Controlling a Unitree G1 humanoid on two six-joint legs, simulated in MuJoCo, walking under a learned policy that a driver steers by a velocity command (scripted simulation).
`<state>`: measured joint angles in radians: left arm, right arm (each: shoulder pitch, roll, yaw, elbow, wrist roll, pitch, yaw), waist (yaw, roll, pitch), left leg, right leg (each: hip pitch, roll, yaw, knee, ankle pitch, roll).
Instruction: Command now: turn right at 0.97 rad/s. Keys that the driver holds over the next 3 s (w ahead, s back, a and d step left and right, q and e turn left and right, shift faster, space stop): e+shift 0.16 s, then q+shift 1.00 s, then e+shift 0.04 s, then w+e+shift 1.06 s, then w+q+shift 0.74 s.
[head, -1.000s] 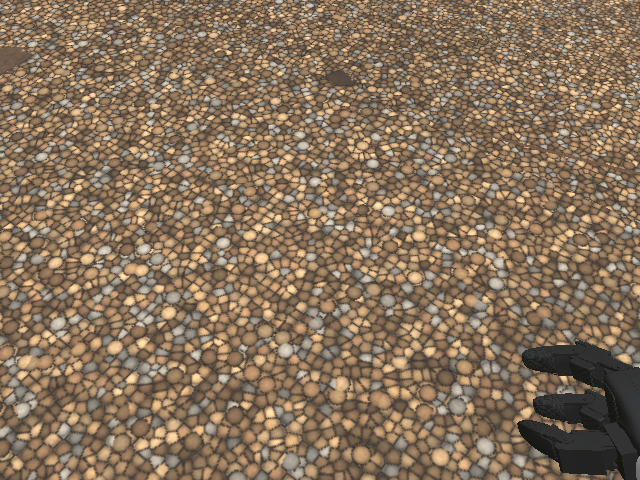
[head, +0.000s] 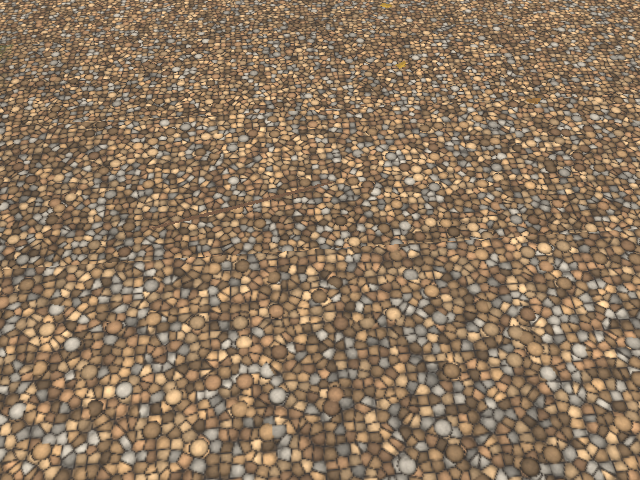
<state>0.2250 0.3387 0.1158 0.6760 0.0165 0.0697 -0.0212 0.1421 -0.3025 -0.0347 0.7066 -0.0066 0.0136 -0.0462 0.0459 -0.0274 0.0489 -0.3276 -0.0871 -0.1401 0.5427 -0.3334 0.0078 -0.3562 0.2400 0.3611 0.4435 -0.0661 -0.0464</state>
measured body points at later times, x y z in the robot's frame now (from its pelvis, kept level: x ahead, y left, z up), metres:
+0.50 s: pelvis +0.00 +0.02 +0.00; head +0.03 +0.00 +0.45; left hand +0.19 +0.24 -0.10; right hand +0.01 -0.26 -0.13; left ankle +0.00 +0.12 -0.70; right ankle -0.05 -0.09 -0.74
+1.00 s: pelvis -0.02 +0.07 +0.00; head +0.02 +0.11 +0.45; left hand +0.04 +0.37 -0.12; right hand +0.19 -0.19 -0.08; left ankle -0.02 +0.13 -0.74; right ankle +0.05 -0.09 -0.67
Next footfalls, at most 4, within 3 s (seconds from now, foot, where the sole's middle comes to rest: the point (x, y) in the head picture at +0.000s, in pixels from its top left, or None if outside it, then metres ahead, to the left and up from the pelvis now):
0.42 right None -0.01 -0.10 -0.77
0.76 left None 0.02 0.14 -0.77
1.32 right None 0.12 0.00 -0.77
1.72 left None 0.26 0.31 -0.77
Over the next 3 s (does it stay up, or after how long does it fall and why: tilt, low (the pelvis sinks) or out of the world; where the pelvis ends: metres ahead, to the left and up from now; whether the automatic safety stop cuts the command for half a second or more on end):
stays up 1.38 0.12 -0.21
